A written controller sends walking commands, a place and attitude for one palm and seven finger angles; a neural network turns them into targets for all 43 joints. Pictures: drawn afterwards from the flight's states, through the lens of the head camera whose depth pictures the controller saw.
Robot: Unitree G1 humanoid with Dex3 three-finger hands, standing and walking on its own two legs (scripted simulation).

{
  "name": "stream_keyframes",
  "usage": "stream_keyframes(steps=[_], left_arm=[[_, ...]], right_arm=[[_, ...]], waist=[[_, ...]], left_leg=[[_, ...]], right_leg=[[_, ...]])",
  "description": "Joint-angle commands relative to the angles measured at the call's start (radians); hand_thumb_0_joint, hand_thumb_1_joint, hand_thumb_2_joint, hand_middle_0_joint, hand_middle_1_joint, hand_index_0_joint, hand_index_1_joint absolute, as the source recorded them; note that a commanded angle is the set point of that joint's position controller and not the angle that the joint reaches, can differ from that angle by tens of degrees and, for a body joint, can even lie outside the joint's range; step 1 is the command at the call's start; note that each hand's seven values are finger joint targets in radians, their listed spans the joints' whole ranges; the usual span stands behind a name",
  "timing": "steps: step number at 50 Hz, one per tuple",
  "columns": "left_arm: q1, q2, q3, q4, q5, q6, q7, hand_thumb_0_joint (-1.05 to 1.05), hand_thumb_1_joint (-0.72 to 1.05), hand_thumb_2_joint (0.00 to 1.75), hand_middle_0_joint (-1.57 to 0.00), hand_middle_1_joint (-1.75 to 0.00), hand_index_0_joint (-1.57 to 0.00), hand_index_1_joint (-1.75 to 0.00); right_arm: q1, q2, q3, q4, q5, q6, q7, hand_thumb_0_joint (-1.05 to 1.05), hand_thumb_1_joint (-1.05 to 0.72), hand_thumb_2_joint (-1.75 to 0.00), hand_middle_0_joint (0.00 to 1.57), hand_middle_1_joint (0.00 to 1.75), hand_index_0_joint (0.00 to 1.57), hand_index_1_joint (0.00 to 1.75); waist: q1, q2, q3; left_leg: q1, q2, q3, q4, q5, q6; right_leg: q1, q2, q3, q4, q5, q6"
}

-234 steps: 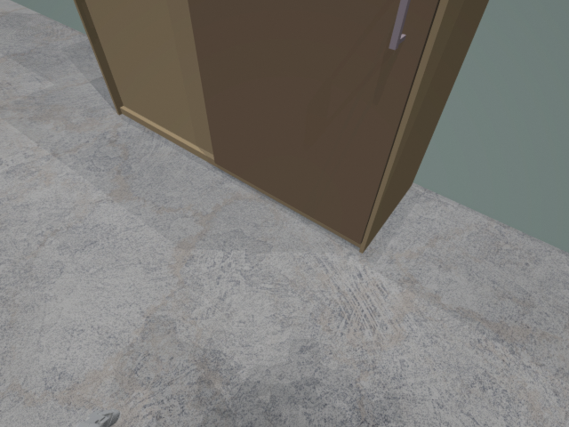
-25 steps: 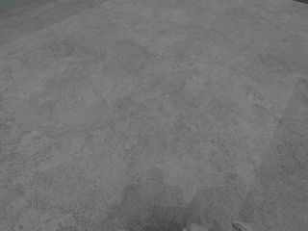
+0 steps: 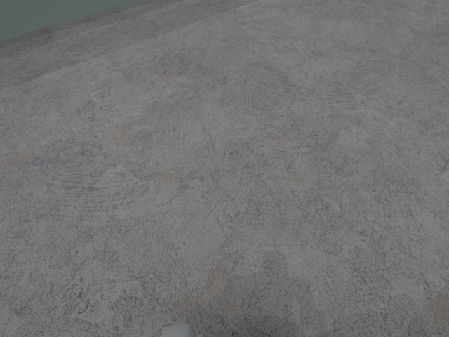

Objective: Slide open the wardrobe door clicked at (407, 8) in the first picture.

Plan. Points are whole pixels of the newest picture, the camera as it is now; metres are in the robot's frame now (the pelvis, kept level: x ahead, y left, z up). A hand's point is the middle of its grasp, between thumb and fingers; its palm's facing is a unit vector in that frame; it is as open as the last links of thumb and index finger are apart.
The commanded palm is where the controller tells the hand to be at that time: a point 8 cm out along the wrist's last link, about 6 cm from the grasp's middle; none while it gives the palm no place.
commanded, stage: walk to a spot facing it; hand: right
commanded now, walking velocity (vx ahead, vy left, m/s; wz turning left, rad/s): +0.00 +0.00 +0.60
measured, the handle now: out of the picture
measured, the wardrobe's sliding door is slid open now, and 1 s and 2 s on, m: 0.00 0.00 0.00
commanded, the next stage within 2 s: turn to face it in 1.06 s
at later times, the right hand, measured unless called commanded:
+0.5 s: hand out of the picture +0.13 -0.11 -0.15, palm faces -0.23 +0.94 -0.23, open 7.4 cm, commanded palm none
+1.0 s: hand (287, 271) +0.29 -0.11 -0.17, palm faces -0.51 +0.84 -0.21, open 7.4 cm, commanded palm none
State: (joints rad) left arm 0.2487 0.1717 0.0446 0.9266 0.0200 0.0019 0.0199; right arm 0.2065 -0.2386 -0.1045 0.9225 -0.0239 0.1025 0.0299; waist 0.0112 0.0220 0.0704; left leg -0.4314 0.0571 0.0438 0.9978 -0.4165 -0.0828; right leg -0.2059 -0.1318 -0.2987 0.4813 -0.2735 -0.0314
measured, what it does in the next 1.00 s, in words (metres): walks ahead, turning left: left foot, then right foot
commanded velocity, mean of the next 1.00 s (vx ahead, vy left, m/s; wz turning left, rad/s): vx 0.10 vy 0.00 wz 0.60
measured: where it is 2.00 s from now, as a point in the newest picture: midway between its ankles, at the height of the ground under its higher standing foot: outside the picture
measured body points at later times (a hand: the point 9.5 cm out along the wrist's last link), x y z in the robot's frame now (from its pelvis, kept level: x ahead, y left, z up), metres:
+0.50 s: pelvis +0.01 +0.05 +0.00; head +0.02 +0.07 +0.45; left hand +0.02 +0.33 -0.15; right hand +0.14 -0.16 -0.13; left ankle -0.02 +0.13 -0.74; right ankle +0.07 -0.10 -0.68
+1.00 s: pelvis +0.12 +0.03 +0.00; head +0.16 +0.03 +0.45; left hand +0.00 +0.25 -0.14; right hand +0.31 -0.16 -0.15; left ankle +0.05 +0.17 -0.66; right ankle +0.13 -0.06 -0.74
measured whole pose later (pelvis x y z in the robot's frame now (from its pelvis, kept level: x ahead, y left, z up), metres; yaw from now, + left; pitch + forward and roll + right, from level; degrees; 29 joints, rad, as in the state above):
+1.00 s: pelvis +0.12 +0.03 +0.00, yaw +35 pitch +0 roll +2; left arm 0.29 0.16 0.02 0.96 0.02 -0.02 0.03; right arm 0.22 -0.26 -0.11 0.94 -0.03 0.07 0.03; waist -0.01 0.03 0.07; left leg -0.56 0.06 0.04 1.09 -0.29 -0.07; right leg -0.12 -0.09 -0.25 0.43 -0.31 -0.02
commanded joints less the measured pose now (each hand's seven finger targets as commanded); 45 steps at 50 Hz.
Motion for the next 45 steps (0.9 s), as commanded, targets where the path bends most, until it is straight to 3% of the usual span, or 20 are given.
stream_keyframes(steps=[1, 4, 6, 7, 8, 9, 10, 11, 12, 14, 22, 29, 32, 33, 34, 35, 36, 38, 41, 45], left_arm=[[0.064, 0.208, 0.068, -0.019, 0.006, -0.012, 0.006, 0.0, 0.9, 0.9, -0.2, -0.3, -0.2, -0.3], [0.051, 0.224, 0.074, -0.012, 0.008, -0.01, 0.0, 0.0, 0.9, 0.9, -0.2, -0.3, -0.2, -0.3], [0.039, 0.219, 0.076, -0.015, 0.002, -0.005, -0.006, 0.0, 0.9, 0.9, -0.2, -0.3, -0.2, -0.3], [0.064, 0.18, 0.066, -0.028, -0.006, -0.001, -0.012, 0.0, 0.9, 0.9, -0.2, -0.3, -0.2, -0.3], [0.019, 0.104, 0.04, -0.088, -0.003, 0.004, -0.016, 0.0, 0.9, 0.9, -0.2, -0.3, -0.2, -0.3], [-0.046, 0.125, 0.037, -0.111, -0.002, 0.021, 0.0, 0.0, 0.9, 0.9, -0.2, -0.3, -0.2, -0.3], [-0.044, 0.119, 0.036, -0.106, -0.004, 0.021, 0.008, 0.0, 0.9, 0.9, -0.2, -0.3, -0.2, -0.3], [-0.06, 0.144, 0.041, -0.095, -0.002, 0.024, 0.01, 0.0, 0.9, 0.9, -0.2, -0.3, -0.2, -0.3], [-0.054, 0.147, 0.045, -0.073, 0.001, 0.028, 0.006, 0.0, 0.9, 0.9, -0.2, -0.3, -0.2, -0.3], [-0.007, 0.142, 0.043, -0.049, 0.008, 0.036, -0.002, 0.0, 0.9, 0.9, -0.2, -0.3, -0.2, -0.3], [-0.121, 0.163, 0.047, -0.103, 0.012, 0.015, -0.022, 0.0, 0.9, 0.9, -0.2, -0.3, -0.2, -0.3], [-0.188, 0.145, 0.037, -0.154, 0.0, -0.015, -0.025, 0.0, 0.9, 0.9, -0.2, -0.3, -0.2, -0.3], [-0.085, 0.143, 0.032, -0.13, -0.007, -0.03, -0.013, 0.0, 0.9, 0.9, -0.2, -0.3, -0.2, -0.3], [0.0, 0.166, 0.034, -0.102, -0.008, -0.038, -0.002, 0.0, 0.9, 0.9, -0.2, -0.3, -0.2, -0.3], [0.08, 0.25, 0.046, -0.075, 0.0, -0.046, 0.009, 0.0, 0.9, 0.9, -0.2, -0.3, -0.2, -0.3], [0.149, 0.341, 0.061, -0.075, 0.008, -0.038, 0.008, 0.0, 0.9, 0.9, -0.2, -0.3, -0.2, -0.3], [0.106, 0.312, 0.053, -0.087, 0.002, -0.028, 0.007, 0.0, 0.9, 0.9, -0.2, -0.3, -0.2, -0.3], [0.021, 0.225, 0.027, -0.099, 0.005, -0.036, 0.01, 0.0, 0.9, 0.9, -0.2, -0.3, -0.2, -0.3], [-0.004, 0.172, 0.01, -0.085, -0.002, -0.045, 0.018, 0.0, 0.9, 0.9, -0.2, -0.3, -0.2, -0.3], [0.053, 0.169, 0.019, -0.045, -0.004, -0.047, 0.019, 0.0, 0.9, 0.9, -0.2, -0.3, -0.2, -0.3]], right_arm=[[-0.102, -0.023, 0.005, -0.11, 0.002, -0.045, 0.001, 0.0, -0.9, -0.9, 0.2, 0.3, 0.2, 0.3], [-0.08, -0.02, 0.007, -0.11, 0.003, -0.058, -0.005, 0.0, -0.9, -0.9, 0.2, 0.3, 0.2, 0.3], [0.008, -0.047, 0.002, -0.088, 0.002, -0.071, -0.014, 0.0, -0.9, -0.9, 0.2, 0.3, 0.2, 0.3], [0.066, -0.129, -0.01, -0.072, -0.005, -0.087, -0.024, 0.0, -0.9, -0.9, 0.2, 0.3, 0.2, 0.3], [0.12, -0.243, -0.033, -0.06, -0.005, -0.098, -0.039, 0.0, -0.9, -0.9, 0.2, 0.3, 0.2, 0.3], [0.155, -0.258, -0.035, -0.052, 0.013, -0.088, -0.047, 0.0, -0.9, -0.9, 0.2, 0.3, 0.2, 0.3], [0.103, -0.247, -0.041, -0.057, 0.012, -0.091, -0.052, 0.0, -0.9, -0.9, 0.2, 0.3, 0.2, 0.3], [0.054, -0.197, -0.03, -0.067, 0.017, -0.089, -0.055, 0.0, -0.9, -0.9, 0.2, 0.3, 0.2, 0.3], [0.0, -0.157, -0.014, -0.081, 0.016, -0.091, -0.052, 0.0, -0.9, -0.9, 0.2, 0.3, 0.2, 0.3], [-0.028, -0.143, -0.004, -0.092, 0.017, -0.098, -0.045, 0.0, -0.9, -0.9, 0.2, 0.3, 0.2, 0.3], [0.07, -0.166, -0.01, -0.055, 0.009, -0.124, -0.028, 0.0, -0.9, -0.9, 0.2, 0.3, 0.2, 0.3], [0.098, -0.181, -0.015, -0.04, 0.004, -0.13, -0.027, 0.0, -0.9, -0.9, 0.2, 0.3, 0.2, 0.3], [0.046, -0.187, -0.017, -0.045, 0.007, -0.122, -0.026, 0.0, -0.9, -0.9, 0.2, 0.3, 0.2, 0.3], [0.028, -0.155, -0.014, -0.051, 0.011, -0.119, -0.025, 0.0, -0.9, -0.9, 0.2, 0.3, 0.2, 0.3], [0.046, -0.09, -0.001, -0.064, 0.02, -0.114, -0.017, 0.0, -0.9, -0.9, 0.2, 0.3, 0.2, 0.3], [0.066, -0.05, 0.006, -0.082, 0.02, -0.116, -0.007, 0.0, -0.9, -0.9, 0.2, 0.3, 0.2, 0.3], [0.052, -0.1, -0.002, -0.072, 0.005, -0.108, -0.008, 0.0, -0.9, -0.9, 0.2, 0.3, 0.2, 0.3], [0.02, -0.093, -0.013, -0.049, -0.006, -0.099, 0.01, 0.0, -0.9, -0.9, 0.2, 0.3, 0.2, 0.3], [0.082, -0.053, -0.009, -0.016, -0.001, -0.077, 0.015, 0.0, -0.9, -0.9, 0.2, 0.3, 0.2, 0.3], [0.047, -0.027, -0.002, -0.034, 0.0, -0.058, 0.009, 0.0, -0.9, -0.9, 0.2, 0.3, 0.2, 0.3]], waist=[[0.047, -0.222, -0.079], [0.034, -0.23, -0.106], [-0.016, -0.166, -0.152], [-0.048, 0.025, -0.183], [-0.075, 0.308, -0.164], [-0.098, 0.219, -0.153], [-0.067, 0.283, -0.164], [-0.058, 0.219, -0.135], [-0.025, 0.13, -0.102], [0.0, 0.103, -0.111], [-0.047, 0.093, -0.041], [-0.061, 0.11, -0.032], [-0.005, 0.109, -0.066], [0.031, 0.051, -0.096], [0.06, -0.158, -0.149], [0.072, -0.373, -0.16], [0.068, -0.304, -0.107], [0.022, -0.153, 0.028], [-0.022, -0.183, 0.004], [-0.016, -0.157, -0.034]], left_leg=[[-0.035, -0.002, 0.046, -0.136, -0.034, 0.02], [0.047, -0.019, 0.062, -0.282, -0.012, 0.05], [0.214, -0.033, 0.081, -0.511, 0.193, 0.073], [0.417, 0.086, -0.074, -0.619, 0.358, 0.124], [0.502, 0.338, -0.433, -0.647, 0.731, 0.235], [0.443, 0.36, -0.407, -0.627, 0.863, 0.293], [0.455, 0.302, -0.4, -0.622, 0.83, 0.286], [0.41, 0.262, -0.364, -0.623, 0.76, 0.267], [0.375, 0.209, -0.291, -0.622, 0.718, 0.253], [0.329, 0.161, -0.242, -0.662, 0.563, 0.231], [0.334, 0.152, -0.413, -0.775, 0.069, 0.272], [0.291, 0.145, -0.48, -0.738, 0.139, 0.283], [0.186, 0.088, -0.452, -0.635, 0.2, 0.236], [0.074, 0.028, -0.411, -0.544, 0.18, 0.197], [-0.096, -0.088, -0.301, -0.349, 0.057, 0.147], [-0.257, -0.156, -0.121, -0.076, -0.206, 0.088], [-0.232, -0.072, -0.119, 0.059, -0.184, 0.079], [-0.207, -0.022, -0.086, 0.157, -0.048, 0.064], [-0.152, -0.006, -0.051, 0.198, 0.087, 0.034], [-0.184, 0.008, -0.022, 0.162, 0.115, 0.011]], right_leg=[[0.136, -0.274, 0.156, -0.127, 0.377, -0.083], [0.125, -0.288, 0.126, -0.059, 0.407, -0.062], [0.074, -0.26, 0.054, 0.092, 0.373, 0.004], [-0.106, -0.203, 0.022, 0.288, 0.215, 0.068], [-0.408, -0.041, 0.042, 0.528, -0.337, 0.124], [-0.436, -0.023, 0.212, 0.636, -0.388, 0.119], [-0.473, -0.016, 0.255, 0.688, -0.337, 0.118], [-0.459, -0.027, 0.288, 0.703, -0.254, 0.119], [-0.431, -0.032, 0.284, 0.703, -0.161, 0.129], [-0.378, -0.022, 0.265, 0.667, -0.087, 0.145], [-0.43, 0.006, 0.28, 0.508, -0.056, 0.143], [-0.296, 0.068, 0.282, 0.265, -0.103, 0.112], [-0.046, 0.111, 0.25, 0.041, -0.032, 0.099], [0.144, 0.093, 0.261, -0.076, 0.028, 0.092], [0.334, -0.094, 0.445, -0.166, -0.1, 0.05], [0.371, -0.352, 0.715, -0.252, -0.185, -0.045], [0.21, -0.402, 0.732, -0.283, -0.287, -0.081], [0.039, -0.295, 0.562, -0.304, -0.159, -0.059], [0.039, -0.196, 0.301, -0.241, 0.279, -0.015], [0.123, -0.203, 0.204, -0.179, 0.513, -0.056]])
